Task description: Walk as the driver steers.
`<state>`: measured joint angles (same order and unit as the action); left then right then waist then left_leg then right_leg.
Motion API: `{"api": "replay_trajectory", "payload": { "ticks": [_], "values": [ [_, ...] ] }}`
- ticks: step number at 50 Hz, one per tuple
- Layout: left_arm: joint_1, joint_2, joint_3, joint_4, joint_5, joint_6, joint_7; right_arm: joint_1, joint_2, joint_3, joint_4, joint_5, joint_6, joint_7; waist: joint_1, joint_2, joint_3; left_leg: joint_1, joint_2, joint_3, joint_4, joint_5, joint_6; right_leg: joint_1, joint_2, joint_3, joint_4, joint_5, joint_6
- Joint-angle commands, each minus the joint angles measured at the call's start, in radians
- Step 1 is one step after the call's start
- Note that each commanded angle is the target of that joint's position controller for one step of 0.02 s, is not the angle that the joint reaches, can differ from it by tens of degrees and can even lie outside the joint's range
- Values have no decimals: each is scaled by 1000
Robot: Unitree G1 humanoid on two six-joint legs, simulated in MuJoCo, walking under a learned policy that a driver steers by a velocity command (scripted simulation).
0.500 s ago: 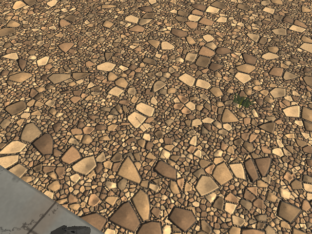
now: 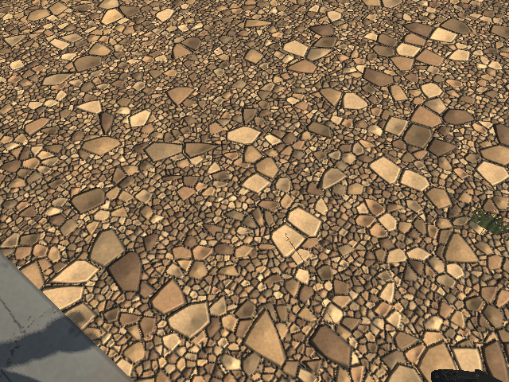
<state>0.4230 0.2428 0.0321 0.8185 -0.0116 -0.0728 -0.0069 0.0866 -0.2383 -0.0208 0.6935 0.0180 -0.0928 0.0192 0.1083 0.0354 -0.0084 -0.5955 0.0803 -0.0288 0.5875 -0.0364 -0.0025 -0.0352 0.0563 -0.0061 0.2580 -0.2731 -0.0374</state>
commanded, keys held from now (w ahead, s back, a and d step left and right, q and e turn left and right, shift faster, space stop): e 1.00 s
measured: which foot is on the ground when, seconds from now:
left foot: up 0.00-0.04, down 0.06-0.52, up 0.54-0.96, down 0.98-1.00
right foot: down 0.00-0.06, up 0.08-0.50, down 0.52-0.98, up 1.00-1.00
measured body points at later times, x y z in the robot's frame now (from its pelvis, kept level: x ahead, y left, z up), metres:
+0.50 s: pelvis +0.12 +0.01 -0.01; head +0.14 -0.01 +0.44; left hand +0.35 +0.23 -0.09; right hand +0.18 -0.29 -0.12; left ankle +0.16 +0.14 -0.74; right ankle +0.13 -0.11 -0.73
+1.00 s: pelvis +0.13 +0.02 -0.01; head +0.16 +0.01 +0.44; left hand +0.43 +0.16 -0.09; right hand +0.13 -0.30 -0.10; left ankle +0.20 +0.11 -0.74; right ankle +0.12 -0.11 -0.74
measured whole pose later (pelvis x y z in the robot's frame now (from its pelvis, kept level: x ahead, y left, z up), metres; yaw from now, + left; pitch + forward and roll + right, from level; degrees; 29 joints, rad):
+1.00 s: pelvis +0.13 +0.02 -0.01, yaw -33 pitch +2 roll +1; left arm 0.16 0.31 0.09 0.57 -0.02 0.05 0.02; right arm 0.13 -0.26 -0.07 0.70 -0.01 -0.02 0.00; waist 0.01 -0.04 0.00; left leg -0.31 -0.04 -0.03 0.54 -0.26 0.00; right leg -0.44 0.10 0.18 0.65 -0.31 -0.02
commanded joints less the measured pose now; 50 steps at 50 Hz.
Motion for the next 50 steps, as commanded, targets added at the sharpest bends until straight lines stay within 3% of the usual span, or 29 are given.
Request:
{"api": "replay_trajectory", "payload": {
  "ticks": [1, 2, 3, 4, 5, 6, 7, 8, 9, 11, 13, 17, 22, 25, 26, 27, 28, 29, 30, 31, 32, 35, 39, 43, 45, 47, 48, 49, 50],
  "values": [
    [16, 159, 39, -34, -1, 15, 10, -54, -99, -38, -99, -6, -37, 11, -63, -138, 18, 104, -66, 19, -116, -6, 30, 17, -246, 195, 69, 455, -135],
    [-13, 161, 39, -46, -5, 18, 14, 34, -126, -52, -73, -19, -43, 6, -116, -133, -38, 245, -84, 36, -178, 68, 51, 0, -206, 175, 165, 550, -103],
    [-30, 144, 34, -66, 0, 10, 16, 131, -180, -68, -56, -37, -48, -5, -161, -114, -124, 451, -12, -8, -160, 253, 86, -94, -152, 145, 302, 500, -57],
    [-51, 79, 12, -118, 26, -1, 18, 272, -268, -86, -56, -66, -41, -22, -207, 56, -281, 781, 231, -210, -43, 658, 170, -357, -57, 86, 617, 104, 5],
    [108, 35, -5, -110, 8, -10, 19, 287, -278, -88, -62, -62, -14, -23, -162, 299, -444, 982, 441, -465, -53, 750, 339, -602, 17, 73, 892, -460, 59],
    [73, 145, 27, -89, -8, 0, 24, 283, -201, -77, -78, -43, 7, -28, -195, 163, -421, 890, 385, -452, -107, 582, 312, -641, -31, 133, 994, -417, 78],
    [-9, 159, 38, -107, -16, 14, 29, 228, -159, -64, -79, -30, 16, -35, -180, 111, -291, 786, 342, -331, -128, 475, 272, -705, -59, 102, 1026, -353, 88],
    [-34, 140, 39, -108, -7, 33, 34, 167, -137, -55, -76, -21, 22, -37, -148, 68, -211, 649, 299, -254, -169, 390, 247, -694, -94, 79, 1009, -290, 98],
    [-36, 131, 45, -108, 2, 56, 38, 109, -119, -50, -77, -20, 26, -34, -112, 76, -141, 503, 267, -189, -222, 287, 235, -642, -120, 72, 985, -248, 107],
    [-5, 90, 46, -113, -1, 94, 43, 28, -127, -56, -78, -49, 21, -27, -62, 124, -81, 300, 224, -73, -316, 196, 238, -524, -120, 34, 992, -159, 119],
    [-27, 86, 51, -126, 4, 109, 44, -2, -134, -61, -71, -55, 16, -28, -52, 117, -59, 262, 220, 1, -343, 175, 243, -517, -133, 28, 926, -85, 120],
    [-139, 70, 44, -173, 10, 108, 16, 8, -172, -75, -45, -42, 28, -45, -83, 81, -73, 294, 230, 76, -337, 130, 241, -454, -157, 12, 697, 41, 96],
    [-227, 105, 58, -235, 5, 124, -11, 39, -217, -95, -21, -9, 55, -37, -116, 87, -68, 396, 284, 68, -279, 76, 223, -415, -135, -32, 520, -28, 57],
    [-197, 111, 71, -240, 7, 123, -18, 49, -212, -99, -2, 15, 66, -38, -92, 73, -72, 411, 252, 113, -151, 22, 143, -284, -83, -76, 283, 73, 2],
    [-157, 154, 89, -233, 13, 118, -7, 111, -181, -93, 26, 5, 70, -36, -90, 7, -82, 358, 199, 158, -44, -54, 77, -179, -82, -30, 193, 230, -32],
    [-115, 278, 119, -249, 24, 112, 14, 119, -124, -77, 4, -34, 70, -33, -108, -257, -102, 132, 77, 260, 264, -318, -21, -11, -308, 275, 161, 617, -120],
    [-122, 312, 118, -278, 41, 101, 14, 36, -120, -70, -57, -45, 70, -42, -72, -384, -100, -122, -62, 160, 515, -651, -76, 21, -466, 516, 121, 695, -327],
    [-95, 261, 106, -271, 41, 81, 5, -27, -158, -83, -61, -31, 72, -43, -26, -249, -140, -142, -53, 26, 633, -629, -63, 5, -430, 478, 107, 631, -333],
    [-132, 243, 98, -272, 34, 68, 8, -30, -155, -85, -61, -14, 75, -45, -56, -208, -128, -153, -39, -6, 649, -543, -46, -12, -377, 395, 118, 568, -275],
    [-196, 219, 93, -282, 18, 66, 13, -8, -149, -87, -41, -19, 79, -55, -89, -143, -122, -143, -27, -22, 613, -465, -41, -42, -326, 339, 126, 512, -217],
    [-247, 195, 83, -296, 3, 71, 21, -3, -162, -91, -43, -29, 82, -61, -108, -146, -120, -116, -27, -26, 589, -415, -46, -80, -308, 317, 125, 505, -193],
    [-270, 192, 78, -309, 18, 76, 31, 30, -140, -87, -36, -27, 78, -60, -133, -156, -147, -31, -64, -14, 532, -341, -61, -129, -265, 284, 128, 552, -195],
    [-249, 211, 90, -309, 8, 84, 39, -7, -105, -70, -51, -21, 77, -56, -107, -167, -149, 31, -88, -28, 323, -321, -70, -131, -254, 335, 137, 420, -198],
    [-266, 218, 96, -320, 7, 97, 29, -4, -119, -74, -57, -11, 71, -39, -93, -204, -128, 133, -117, -32, 173, -333, -57, -187, -239, 423, 132, 286, -194],
    [-273, 218, 96, -321, -1, 102, 24, 6, -121, -77, -63, -8, 63, -28, -94, -214, -120, 173, -127, -34, 80, -337, -45, -181, -231, 474, 140, 275, -185],
    [-304, 211, 94, -326, -13, 110, 26, 64, -122, -83, -50, -7, 53, -20, -135, -212, -115, 291, -129, -15, -127, -215, -19, -210, -192, 483, 175, 244, -146],
    [-295, 189, 89, -327, -15, 111, 30, 97, -150, -94, -43, -15, 52, -20, -141, -184, -124, 400, -69, -44, -195, -135, 8, -278, -155, 459, 215, 149, -102],
    [-268, 132, 73, -333, -5, 111, 30, 132, -219, -110, -50, -36, 58, -27, -125, -9, -144, 523, 143, -226, -240, -83, 88, -426, -66, 350, 407, -113, -41],
    [-271, 152, 83, -363, -11, 97, 28, 103, -280, -123, -46, -67, 65, -26, -93, 293, -68, 465, 334, -479, -303, 68, 261, -632, 78, 137, 628, -370, 24]
  ]
}}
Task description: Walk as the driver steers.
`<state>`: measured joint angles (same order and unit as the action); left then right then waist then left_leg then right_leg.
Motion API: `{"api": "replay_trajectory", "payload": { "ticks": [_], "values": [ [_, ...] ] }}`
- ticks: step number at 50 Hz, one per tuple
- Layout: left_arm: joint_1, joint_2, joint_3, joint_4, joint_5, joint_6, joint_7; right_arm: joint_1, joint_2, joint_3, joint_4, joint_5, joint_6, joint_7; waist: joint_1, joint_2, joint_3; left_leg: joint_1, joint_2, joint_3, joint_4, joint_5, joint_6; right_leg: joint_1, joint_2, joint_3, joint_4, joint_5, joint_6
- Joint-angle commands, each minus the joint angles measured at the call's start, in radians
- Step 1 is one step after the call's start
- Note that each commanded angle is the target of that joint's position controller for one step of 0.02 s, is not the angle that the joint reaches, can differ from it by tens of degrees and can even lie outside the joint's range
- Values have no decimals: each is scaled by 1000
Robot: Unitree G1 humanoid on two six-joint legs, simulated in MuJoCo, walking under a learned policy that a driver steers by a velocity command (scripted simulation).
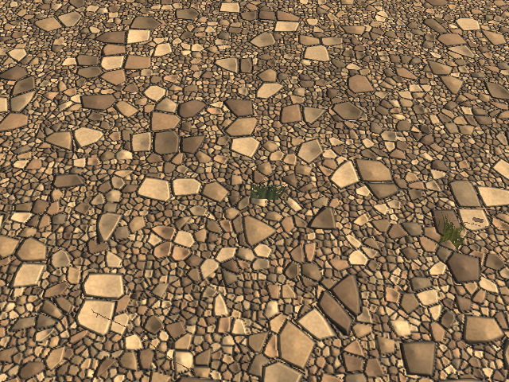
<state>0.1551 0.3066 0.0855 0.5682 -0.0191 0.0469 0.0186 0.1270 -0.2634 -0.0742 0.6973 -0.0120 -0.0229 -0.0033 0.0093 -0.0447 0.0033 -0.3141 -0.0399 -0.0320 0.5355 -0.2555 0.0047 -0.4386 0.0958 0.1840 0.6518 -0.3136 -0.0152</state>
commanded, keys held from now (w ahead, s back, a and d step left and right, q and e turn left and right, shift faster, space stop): e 0.32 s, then no key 0.68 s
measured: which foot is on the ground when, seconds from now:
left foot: down 0.00-0.38, up 0.40-0.74, down 0.76-1.00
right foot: up 0.00-0.36, down 0.38-1.00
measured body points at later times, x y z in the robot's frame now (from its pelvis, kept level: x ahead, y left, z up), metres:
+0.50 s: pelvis -0.03 -0.04 +0.01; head +0.00 -0.08 +0.45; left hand +0.21 +0.17 -0.06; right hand +0.03 -0.35 -0.11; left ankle -0.01 +0.11 -0.66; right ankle -0.04 -0.14 -0.73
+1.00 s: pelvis -0.03 -0.03 +0.00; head -0.02 -0.02 +0.45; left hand +0.18 +0.16 -0.10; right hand +0.02 -0.30 -0.10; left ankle +0.00 +0.10 -0.73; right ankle -0.04 -0.14 -0.73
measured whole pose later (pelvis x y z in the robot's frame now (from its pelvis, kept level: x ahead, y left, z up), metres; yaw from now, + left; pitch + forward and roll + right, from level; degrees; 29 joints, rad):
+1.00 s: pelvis -0.03 -0.03 +0.00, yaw -18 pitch -1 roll +0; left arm 0.21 0.21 0.04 0.70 0.02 0.00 0.00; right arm 0.21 -0.21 -0.03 0.73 -0.02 -0.02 -0.02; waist 0.01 -0.01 0.02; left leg -0.24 0.03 0.01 0.56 -0.31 -0.02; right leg -0.27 0.03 0.02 0.55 -0.26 -0.02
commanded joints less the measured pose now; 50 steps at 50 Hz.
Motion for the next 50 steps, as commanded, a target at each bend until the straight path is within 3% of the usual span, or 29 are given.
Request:
{"api": "replay_trajectory", "payload": {
  "ticks": [1, 2, 3, 4, 6, 9, 12, 16, 18, 19, 20, 21, 22, 23, 24, 25, 28, 31, 34, 36, 37, 38, 39, 40, 41, 42, 44, 50],
  "values": [
    [4, 171, 57, -92, 14, -32, 0, 18, -201, -58, -86, -38, -12, -9, -2, 278, -68, 136, 482, -475, -256, 271, 305, -237, -42, -18, 462, -298, 40],
    [26, 194, 69, -60, 2, -27, -5, -43, -145, -42, -103, -26, -12, -19, 23, 203, -58, 110, 410, -355, -240, 229, 256, -226, -52, -27, 547, -220, 53],
    [60, 170, 67, -26, 1, -14, -2, -84, -123, -34, -116, -11, -11, -23, 39, 163, -39, 96, 337, -253, -229, 191, 204, -218, -60, -47, 593, -158, 71],
    [64, 150, 61, -19, 5, -6, 0, -90, -111, -28, -120, 5, -10, -28, 28, 165, -26, 106, 312, -201, -228, 189, 192, -241, -68, -57, 637, -101, 87],
    [33, 100, 42, -32, -5, -3, -7, -54, -112, -21, -117, 0, -1, -39, 3, 167, -14, 110, 274, -109, -241, 196, 196, -240, -81, -112, 616, -41, 109],
    [-50, 65, 20, -69, -4, -6, -11, 19, -143, -31, -105, -8, 14, -44, -55, 198, -42, 225, 294, -74, -227, 226, 216, -248, -121, -149, 428, -34, 131],
    [-63, 45, 4, -85, 3, -8, -25, 19, -191, -48, -102, -2, 23, -35, -66, 222, -68, 205, 324, -29, -211, 272, 223, -117, -145, -196, 253, -90, 118],
    [-11, 75, 16, -76, -1, 0, -37, 19, -216, -57, -89, 22, 22, -20, -44, 243, -83, 197, 365, -13, -157, 347, 203, 14, -123, -244, 58, -53, 69],
    [71, 70, 23, -45, 2, -1, -38, 19, -189, -48, -70, 44, 20, -17, 5, 216, -94, 139, 329, 37, -51, 341, 139, 188, -83, -260, -182, 97, 10],
    [107, 105, 35, -40, 6, -2, -28, 72, -145, -35, -45, 38, 15, -14, 11, 123, -114, 35, 285, 98, 52, 232, 64, 344, -111, -185, -268, 264, -24],
    [133, 213, 54, -65, 17, -8, -11, 72, -58, -1, -84, -21, 8, -4, -15, -196, -163, -226, 176, 189, 351, -244, -43, 543, -397, 173, -256, 673, -119],
    [104, 217, 47, -75, 44, -26, -15, -12, -98, -13, -112, -12, 6, -15, 31, -259, -157, -363, 89, 89, 534, -437, -83, 435, -534, 287, -266, 728, -317],
    [110, 164, 31, -70, 51, -43, -22, -59, -157, -31, -108, 11, 13, -22, 65, -148, -148, -348, 110, 25, 625, -394, -82, 388, -470, 208, -281, 636, -314],
    [66, 138, 20, -56, 45, -53, -22, -51, -151, -33, -96, 19, 20, -24, 33, -124, -119, -343, 116, 7, 631, -325, -72, 353, -404, 128, -280, 545, -257],
    [19, 123, 15, -58, 31, -55, -19, -25, -139, -34, -71, 13, 28, -30, 11, -90, -106, -331, 123, 1, 614, -258, -74, 332, -356, 81, -282, 472, -210],
    [-20, 107, 6, -59, 19, -57, -16, -6, -141, -36, -63, 4, 36, -34, -6, -99, -91, -300, 115, 7, 619, -191, -83, 289, -335, 47, -286, 499, -198],
    [-50, 59, -15, -53, 33, -62, -8, 50, -110, -27, -36, 10, 38, -30, -33, -99, -115, -198, 103, 16, 555, -91, -98, 247, -296, -10, -294, 484, -195],
    [-41, 61, -14, -39, 34, -59, -7, 10, -73, -6, -51, 9, 38, -28, -4, -107, -91, -126, 106, 18, 337, -106, -91, 243, -292, 6, -299, 356, -197],
    [-22, 72, -11, -19, 35, -54, -15, 7, -84, -6, -57, 12, 37, -22, 16, -119, -68, -55, 93, 28, 191, -162, -80, 230, -307, 61, -300, 251, -220],
    [-41, 47, -22, -9, 26, -53, -18, 43, -72, -2, -44, 12, 31, -16, -11, -98, -55, 31, 83, 35, 21, -63, -63, 200, -293, 76, -284, 207, -201],
    [-35, 26, -31, 4, 21, -55, -19, 72, -61, 5, -33, 2, 24, -11, -35, -71, -51, 117, 83, 32, -119, 86, -46, 166, -272, 64, -277, 182, -167],
    [5, 5, -37, 21, 28, -63, -19, 90, -85, 5, -32, -15, 18, -11, -28, -25, -72, 212, 129, -31, -134, 225, -26, 124, -237, 47, -261, 132, -115],
    [43, 7, -35, 25, 44, -73, -25, 89, -152, -7, -41, -16, 16, -14, 21, 92, -77, 247, 197, -79, -92, 363, 6, 87, -171, -12, -219, 42, -69],
    [51, -4, -34, 27, 45, -75, -24, 53, -142, -10, -23, 1, 14, -10, 44, 201, -72, 132, 185, -70, -89, 146, 46, 145, -117, -90, -234, 15, -26],
    [-16, 29, -28, 26, 48, -72, -20, 27, -87, 2, -39, 2, 8, -5, 4, 167, -34, 54, 155, -61, -119, 11, 42, 190, -112, -97, -207, 26, -7],
    [-46, 32, -22, 20, 41, -67, -16, 25, -67, 10, -37, -7, 3, -5, -3, 142, -24, 28, 143, -48, -128, -32, 24, 196, -115, -96, -193, 35, -13],
    [-33, 7, -25, 24, 38, -56, -12, 33, -65, 13, -34, -8, -9, -9, -4, 132, -3, 25, 128, -32, -120, -24, 5, 185, -122, -83, -196, 58, -28],
    [6, -20, -23, 56, 34, -64, -15, 68, -54, 19, -32, -3, -12, -21, -11, 60, -14, 54, 115, -22, -87, 17, 9, 177, -125, -85, -190, 107, -23]
  ]
}}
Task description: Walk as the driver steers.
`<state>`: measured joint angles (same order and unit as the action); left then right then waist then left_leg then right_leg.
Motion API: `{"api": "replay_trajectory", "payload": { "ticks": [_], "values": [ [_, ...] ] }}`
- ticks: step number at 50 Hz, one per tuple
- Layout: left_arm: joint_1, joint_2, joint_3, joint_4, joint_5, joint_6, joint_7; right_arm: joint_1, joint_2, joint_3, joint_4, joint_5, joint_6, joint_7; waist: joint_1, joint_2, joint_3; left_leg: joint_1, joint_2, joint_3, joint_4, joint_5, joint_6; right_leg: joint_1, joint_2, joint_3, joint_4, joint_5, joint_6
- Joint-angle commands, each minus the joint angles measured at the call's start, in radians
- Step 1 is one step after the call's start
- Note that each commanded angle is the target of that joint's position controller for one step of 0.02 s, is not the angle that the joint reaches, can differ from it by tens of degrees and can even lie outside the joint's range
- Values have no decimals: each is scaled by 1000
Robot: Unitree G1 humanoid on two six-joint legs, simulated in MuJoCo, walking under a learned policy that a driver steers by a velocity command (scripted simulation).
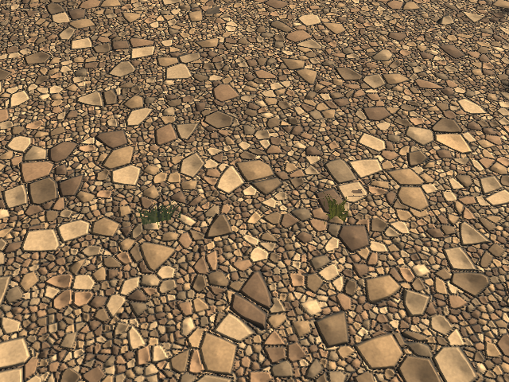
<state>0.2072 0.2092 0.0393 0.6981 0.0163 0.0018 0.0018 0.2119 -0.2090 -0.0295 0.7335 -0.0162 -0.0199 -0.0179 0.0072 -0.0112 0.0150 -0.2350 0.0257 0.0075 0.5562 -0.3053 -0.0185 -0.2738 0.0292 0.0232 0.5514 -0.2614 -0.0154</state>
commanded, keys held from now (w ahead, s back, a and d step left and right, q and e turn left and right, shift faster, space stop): no key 0.48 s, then w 0.52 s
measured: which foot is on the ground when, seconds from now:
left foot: down 0.00-0.72, up 0.74-1.00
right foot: down 0.00-1.00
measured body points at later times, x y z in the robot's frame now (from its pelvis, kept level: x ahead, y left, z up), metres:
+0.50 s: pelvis +0.01 +0.01 +0.00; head +0.01 +0.02 +0.45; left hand +0.12 +0.25 -0.12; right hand +0.11 -0.23 -0.13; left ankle +0.00 +0.13 -0.73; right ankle +0.02 -0.11 -0.73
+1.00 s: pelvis +0.14 -0.01 +0.01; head +0.16 -0.02 +0.46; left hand +0.09 +0.23 -0.12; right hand +0.33 -0.25 -0.10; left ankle +0.28 +0.15 -0.67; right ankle +0.04 -0.11 -0.73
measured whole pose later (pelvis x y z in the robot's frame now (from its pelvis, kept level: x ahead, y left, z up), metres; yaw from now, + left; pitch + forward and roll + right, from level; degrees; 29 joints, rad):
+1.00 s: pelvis +0.14 -0.01 +0.01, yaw +1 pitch +2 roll +0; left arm 0.50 0.17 0.04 0.91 0.00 -0.07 0.01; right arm 0.11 -0.25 -0.05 0.79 0.02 -0.08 0.03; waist 0.07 0.04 -0.01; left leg -0.69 0.10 0.01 0.84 -0.06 0.01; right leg 0.04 0.03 -0.03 0.20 -0.27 -0.04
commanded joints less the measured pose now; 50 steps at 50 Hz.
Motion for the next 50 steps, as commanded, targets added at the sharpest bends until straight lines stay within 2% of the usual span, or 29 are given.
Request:
{"api": "replay_trajectory", "payload": {
  "ticks": [1, 13, 24, 25, 26, 27, 28, 29, 30, 31, 32, 33, 34, 35, 36, 37, 38, 39, 40, 41, 42, 43, 45, 48, 50],
  "values": [
    [-42, 77, 24, -69, -2, -20, 3, -16, -106, -25, -68, 1, -14, -6, -9, 19, -27, -24, 48, -60, -106, 72, 34, 15, -58, 75, -87, 64, -20],
    [-3, 70, 33, -21, -6, -17, 25, 9, -76, -20, -36, 4, -17, -5, -4, 6, -25, -36, 28, -47, -104, 102, 37, 51, -65, 74, -68, 136, -9],
    [9, 61, 37, 41, -9, -12, 37, 33, -67, -23, 23, 6, -20, -10, -4, 10, -14, -38, 21, -43, -118, 110, 41, 67, -65, 66, -69, 159, -2],
    [29, 51, 35, 58, -9, -10, 37, 56, -60, -23, 40, 6, -18, -11, -4, 16, -36, -29, 13, -37, -129, 11, 46, 76, -51, 50, -69, 66, -4],
    [42, 58, 40, 71, -16, -9, 38, 68, -79, -30, 49, 14, -14, -14, -7, 33, -16, -43, 7, -45, -141, -149, 64, 49, -21, 20, -42, -97, -10],
    [45, 66, 44, 75, -22, -11, 39, 75, -106, -40, 51, 21, -11, -17, -12, 63, 24, -66, 27, -86, -167, -327, 94, -14, 1, -2, -9, -250, -16],
    [29, 66, 45, 69, -26, -22, 38, 92, -124, -45, 51, 27, -12, -21, -25, 95, 71, -72, 77, -165, -215, -463, 133, -99, 6, -15, 37, -313, -20],
    [7, 50, 41, 59, -33, -39, 33, 123, -145, -50, 58, 32, -19, -22, -37, 147, 96, -49, 161, -289, -286, -558, 184, -167, 11, -45, 119, -275, -19],
    [-11, 37, 38, 52, -42, -58, 25, 131, -176, -59, 65, 37, -26, -21, -37, 195, 123, -39, 253, -418, -349, -600, 240, -207, -2, -60, 192, -199, -22],
    [-31, 50, 41, 48, -44, -72, 17, 124, -190, -64, 67, 41, -34, -21, -39, 193, 145, -55, 298, -479, -377, -572, 271, -230, -37, -29, 231, -183, -35],
    [-33, 52, 43, 47, -49, -82, 10, 107, -189, -64, 65, 41, -42, -19, -29, 186, 147, -50, 307, -479, -376, -514, 273, -230, -52, -19, 222, -215, -50],
    [-15, 47, 41, 54, -51, -89, 4, 74, -180, -60, 57, 45, -44, -14, -9, 170, 137, -58, 290, -432, -363, -447, 256, -178, -56, -26, 145, -231, -65],
    [48, 41, 42, 83, -51, -95, -2, 18, -174, -57, 47, 55, -41, -7, 33, 154, 118, -119, 238, -339, -334, -372, 220, -24, -40, -53, 6, -155, -77],
    [134, 50, 53, 132, -44, -96, -3, -4, -162, -54, 49, 56, -36, -4, 67, 130, 75, -190, 171, -247, -269, -293, 181, 164, -1, -79, -66, -22, -67],
    [225, 80, 67, 166, -36, -95, -1, -23, -123, -42, 45, 49, -41, -3, 99, 69, 35, -256, 105, -150, -120, -182, 135, 295, -38, 1, -97, -8, -70],
    [352, 170, 90, 187, -32, -97, 6, -46, -52, -23, 17, 46, -54, -1, 126, -191, 2, -432, -30, 26, 246, -96, 52, 427, -242, 367, -271, -240, -165],
    [398, 207, 91, 182, -29, -106, -5, -75, -91, -32, -18, 53, -74, -5, 138, -298, 18, -597, -68, -32, 492, -244, 43, 453, -399, 700, -392, -277, -292],
    [326, 141, 66, 162, -21, -115, -4, -54, -124, -43, -10, 66, -85, 1, 88, -165, 64, -680, -2, -94, 637, -209, 63, 434, -408, 657, -374, -273, -300],
    [275, 111, 55, 143, -19, -119, -6, -29, -118, -39, 9, 69, -92, 12, 58, -96, 67, -703, 33, -101, 670, -104, 89, 426, -365, 544, -369, -247, -265],
    [234, 119, 52, 131, -20, -117, -9, -29, -112, -39, 17, 57, -97, 18, 39, -50, 62, -706, 61, -90, 651, -13, 98, 409, -334, 457, -384, -186, -231],
    [213, 99, 41, 127, -20, -111, -10, -46, -118, -43, 17, 45, -97, 23, 30, -39, 68, -687, 87, -84, 612, 47, 94, 387, -309, 376, -398, -73, -204],
    [220, 76, 31, 134, -15, -104, -10, -46, -104, -41, 21, 40, -92, 33, 23, -42, 63, -645, 99, -67, 585, 87, 85, 349, -280, 304, -412, 16, -187],
    [263, 77, 27, 150, -19, -96, -4, -65, -76, -31, 20, 37, -82, 47, 31, -58, 64, -619, 96, -21, 510, 141, 53, 318, -242, 191, -426, 175, -184],
    [284, 115, 28, 158, -18, -86, 15, -205, -45, -11, -30, 32, -78, 52, 59, -50, 91, -551, 68, 22, 275, 265, 18, 238, -204, 94, -446, 263, -172],
    [306, 148, 31, 165, -21, -86, 23, -275, -47, -5, -53, 38, -83, 56, 75, -71, 103, -464, 39, 44, 134, 340, 12, 199, -204, 68, -471, 246, -168]
  ]
}}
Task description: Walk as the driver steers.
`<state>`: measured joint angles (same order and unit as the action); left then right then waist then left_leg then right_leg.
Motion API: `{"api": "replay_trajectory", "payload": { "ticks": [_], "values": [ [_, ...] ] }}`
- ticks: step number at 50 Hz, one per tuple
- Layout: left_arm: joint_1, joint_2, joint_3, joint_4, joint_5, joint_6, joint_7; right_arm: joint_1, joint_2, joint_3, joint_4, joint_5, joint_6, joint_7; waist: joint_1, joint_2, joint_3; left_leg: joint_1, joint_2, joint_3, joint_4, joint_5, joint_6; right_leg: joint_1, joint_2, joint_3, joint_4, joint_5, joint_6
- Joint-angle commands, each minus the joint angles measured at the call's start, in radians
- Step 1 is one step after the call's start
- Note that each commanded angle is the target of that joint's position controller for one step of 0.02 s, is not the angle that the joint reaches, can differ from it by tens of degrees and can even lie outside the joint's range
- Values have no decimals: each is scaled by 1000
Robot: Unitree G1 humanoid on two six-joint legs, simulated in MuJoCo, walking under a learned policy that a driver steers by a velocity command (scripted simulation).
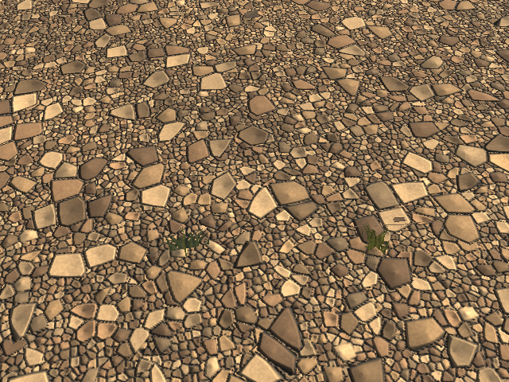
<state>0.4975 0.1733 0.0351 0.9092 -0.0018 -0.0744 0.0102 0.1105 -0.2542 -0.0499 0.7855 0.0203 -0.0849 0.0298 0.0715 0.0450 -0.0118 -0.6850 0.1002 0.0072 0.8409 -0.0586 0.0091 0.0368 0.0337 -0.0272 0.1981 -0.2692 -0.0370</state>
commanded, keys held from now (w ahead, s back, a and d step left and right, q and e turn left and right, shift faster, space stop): w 0.92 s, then w+q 0.08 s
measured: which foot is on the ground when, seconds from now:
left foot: up 0.00-0.16, down 0.18-0.76, up 0.78-1.00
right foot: down 0.00-0.20, up 0.22-0.72, down 0.74-1.00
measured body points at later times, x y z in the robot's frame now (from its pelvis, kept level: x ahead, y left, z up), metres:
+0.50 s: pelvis +0.28 +0.06 +0.00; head +0.30 +0.07 +0.45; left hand +0.45 +0.32 -0.10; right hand +0.30 -0.21 -0.13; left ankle +0.26 +0.14 -0.74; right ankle +0.44 -0.12 -0.67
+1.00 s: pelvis +0.57 +0.00 +0.00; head +0.59 -0.01 +0.45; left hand +0.62 +0.27 -0.12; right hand +0.71 -0.27 -0.12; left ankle +0.66 +0.17 -0.67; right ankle +0.57 -0.09 -0.74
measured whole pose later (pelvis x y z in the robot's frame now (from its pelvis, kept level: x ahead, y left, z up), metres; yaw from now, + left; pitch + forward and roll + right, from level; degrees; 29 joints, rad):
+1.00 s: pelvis +0.57 +0.00 +0.00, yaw +1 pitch +1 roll -1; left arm 0.32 0.25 0.05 0.88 0.01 -0.10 -0.02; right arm 0.18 -0.30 -0.05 0.85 0.01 -0.07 0.00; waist 0.03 0.05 0.01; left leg -0.67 0.13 -0.04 0.99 -0.16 0.01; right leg -0.14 0.06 -0.07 0.26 -0.15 -0.06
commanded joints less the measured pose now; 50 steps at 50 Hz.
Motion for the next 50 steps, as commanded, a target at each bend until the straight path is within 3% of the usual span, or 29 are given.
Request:
{"api": "replay_trajectory", "payload": {
  "ticks": [1, 4, 6, 7, 8, 9, 10, 11, 12, 13, 14, 15, 17, 19, 23, 27, 31, 33, 35, 36, 37, 38, 39, 40, 41, 42, 44, 46, 50],
  "values": [
    [25, 196, 38, -39, -7, -11, 16, -194, -11, 15, -113, 4, -18, 10, 10, -133, 136, 19, -43, 41, -194, 114, -13, -111, -221, 116, -124, 245, -146],
    [22, 206, 44, -22, -23, -10, 15, -225, -44, 9, -134, 10, -18, 18, -11, -136, 157, 39, -49, 13, -284, 104, 26, -23, -270, 106, -101, 302, -132],
    [0, 219, 51, -19, -18, -1, 14, -190, -77, -3, -134, 7, -21, 21, -52, -145, 115, 107, -73, 22, -309, 45, 64, 46, -288, 90, -10, 530, -109],
    [-13, 235, 57, -21, -12, 5, 13, -132, -102, -15, -121, 5, -19, 17, -89, -170, 58, 201, -102, 43, -301, 12, 85, 65, -286, 78, 77, 717, -97],
    [-30, 238, 58, -23, -6, 15, 13, 15, -141, -37, -79, 5, -14, 11, -165, -175, -34, 385, -137, 69, -306, 0, 113, 45, -254, 46, 252, 872, -76],
    [-36, 223, 50, -34, 0, 19, 15, 192, -184, -58, -32, 5, -7, -1, -241, -158, -146, 672, -92, 18, -280, -1, 148, -116, -212, 25, 485, 803, -41],
    [74, 102, 16, -61, 13, 9, 5, 336, -288, -80, -6, -27, -3, -9, -209, 90, -330, 1089, 193, -406, -299, -141, 285, -499, -72, 6, 907, 313, 19],
    [112, 68, -1, -36, -8, -19, -3, 351, -243, -65, 13, -19, -5, -1, -192, 235, -451, 1152, 304, -817, -538, -342, 364, -665, 41, 148, 1133, -276, 31],
    [2, 172, 30, -61, -43, -37, -7, 260, -172, -45, 8, -13, -5, -1, -186, 152, -267, 1015, 258, -709, -577, -430, 297, -778, -30, 177, 1217, -228, 16],
    [-103, 204, 35, -95, -53, -46, -5, 175, -133, -34, -4, -8, -4, -3, -162, 71, -139, 839, 225, -546, -590, -378, 256, -786, -85, 135, 1192, -135, 0],
    [-149, 202, 38, -104, -36, -45, 2, 103, -112, -25, -11, -15, -9, 0, -120, -12, -61, 665, 188, -425, -618, -248, 237, -736, -133, 112, 1126, -56, -3],
    [-146, 192, 44, -102, -17, -34, 9, 63, -89, -19, -12, -28, -17, 3, -78, -4, -29, 551, 142, -336, -646, -168, 219, -666, -169, 118, 1067, -6, -7],
    [-97, 147, 38, -89, -14, -8, 10, 58, -83, -19, 8, -32, -31, 7, -41, 35, -20, 449, 111, -258, -696, -112, 236, -589, -190, 115, 1018, 21, 1],
    [-134, 145, 37, -104, -10, 6, 13, 83, -99, -21, 33, -25, -40, 4, -33, 19, 18, 410, 104, -203, -730, -66, 249, -627, -201, 106, 950, 60, 15],
    [-294, 148, 33, -153, 3, -2, 8, 152, -142, -26, 61, -19, -32, -17, -73, -17, 53, 472, 90, -139, -746, 21, 236, -733, -202, 92, 694, 276, 41],
    [-447, 127, 18, -190, -7, -17, -10, 233, -168, -26, 92, -5, -19, -27, -134, -19, 72, 542, 77, -86, -742, 30, 201, -697, -154, 46, 456, 412, 39],
    [-558, 133, 11, -236, -16, -27, -36, 309, -171, -26, 130, -3, 4, -28, -170, -12, 95, 694, 126, -97, -675, 63, 198, -735, -126, 40, 346, 349, 21],
    [-569, 148, 13, -252, -17, -33, -49, 313, -181, -30, 138, -1, 17, -32, -155, 6, 88, 759, 155, -110, -626, 137, 185, -721, -112, 40, 312, 267, -5],
    [-492, 184, 26, -238, -15, -36, -53, 284, -199, -35, 134, -1, 26, -34, -99, 37, 34, 783, 152, -99, -528, 366, 162, -580, -70, 8, 287, 193, -37],
    [-365, 218, 46, -200, -13, -38, -50, 260, -195, -32, 129, -2, 32, -35, -27, 34, -44, 757, 111, -61, -381, 522, 140, -397, -36, -23, 258, 209, -66],
    [-177, 278, 70, -150, -6, -37, -40, 253, -166, -18, 111, -13, 31, -37, 49, 9, -180, 611, 60, -22, -149, 459, 107, -95, -99, 40, 301, 244, -116],
    [-41, 383, 97, -125, 11, -30, -33, 356, -57, 17, 86, -20, 11, -27, 37, -199, -349, 179, -89, 41, 259, 76, 28, 349, -368, 469, 296, 133, -271],
    [-14, 318, 80, -113, -2, -23, -33, 357, -61, 20, 105, -12, -14, -21, 47, -281, -420, 2, -161, -91, 434, -504, 22, 421, -449, 762, 143, 39, -322],
    [-86, 258, 58, -122, -7, -20, -30, 263, -164, -9, 79, 18, -30, -15, 46, -216, -268, -94, -92, -129, 508, -468, 40, 309, -408, 633, 119, -11, -262],
    [-172, 232, 48, -139, -7, -17, -27, 189, -168, -9, 55, 27, -37, -15, 17, -158, -154, -98, -36, -92, 477, -372, 48, 152, -369, 489, 95, 44, -228],
    [-235, 204, 39, -144, -2, -18, -31, 153, -153, -10, 50, 11, -34, -20, -13, -95, -73, -65, 0, -74, 406, -298, 42, 5, -325, 393, 52, 115, -212],
    [-288, 173, 30, -145, 9, -28, -37, 188, -119, -13, 60, -3, -9, -24, -75, -124, -27, 54, 42, -80, 320, -218, 29, -156, -269, 290, -19, 186, -194],
    [-280, 191, 35, -128, 3, -40, -40, 202, -86, -8, 62, -9, 11, -27, -97, -112, -8, 69, 48, -67, 270, -184, 10, -211, -256, 222, -53, 281, -209],
    [-243, 222, 45, -88, 10, -41, -21, 93, -81, -6, 27, -8, 20, -26, -73, -102, 37, -1, 47, -71, 56, 25, -12, -197, -240, 88, -94, 319, -186]
  ]
}}
Keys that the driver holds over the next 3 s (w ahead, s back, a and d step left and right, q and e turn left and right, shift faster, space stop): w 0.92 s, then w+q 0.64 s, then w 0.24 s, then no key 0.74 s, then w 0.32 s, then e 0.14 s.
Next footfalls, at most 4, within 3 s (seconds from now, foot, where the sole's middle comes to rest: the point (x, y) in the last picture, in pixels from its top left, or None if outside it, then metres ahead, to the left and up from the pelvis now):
0.18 left None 0.30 0.14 -0.78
0.74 right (329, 346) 0.61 -0.09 -0.78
1.28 left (243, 253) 0.90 0.17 -0.78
1.78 right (281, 176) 1.23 0.06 -0.78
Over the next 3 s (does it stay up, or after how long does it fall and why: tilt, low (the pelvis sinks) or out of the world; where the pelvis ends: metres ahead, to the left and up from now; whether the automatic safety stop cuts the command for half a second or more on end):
stays up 1.28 0.23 -0.01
